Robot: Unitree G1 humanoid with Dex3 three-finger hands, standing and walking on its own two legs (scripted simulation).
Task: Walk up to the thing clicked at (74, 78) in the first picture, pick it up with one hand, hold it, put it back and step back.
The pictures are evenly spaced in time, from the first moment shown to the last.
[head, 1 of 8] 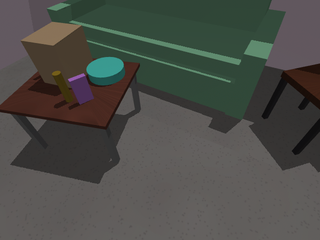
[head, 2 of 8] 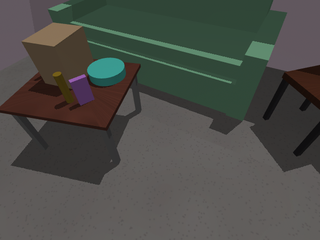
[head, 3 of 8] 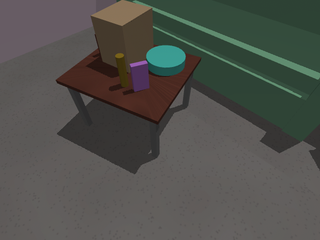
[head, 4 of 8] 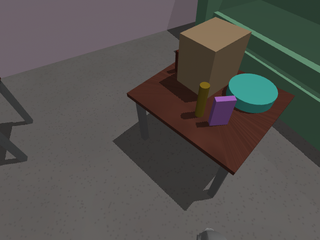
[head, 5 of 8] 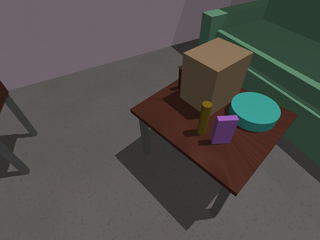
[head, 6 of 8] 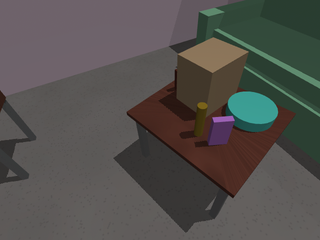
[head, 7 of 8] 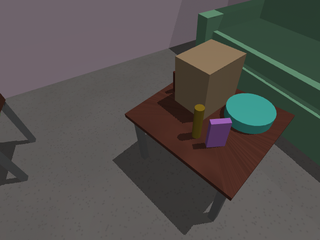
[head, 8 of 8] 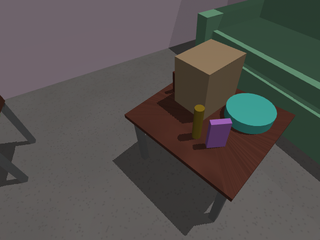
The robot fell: no
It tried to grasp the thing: no
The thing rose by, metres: 0.00
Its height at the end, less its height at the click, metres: +0.00
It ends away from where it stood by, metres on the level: 0.00
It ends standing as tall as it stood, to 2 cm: yes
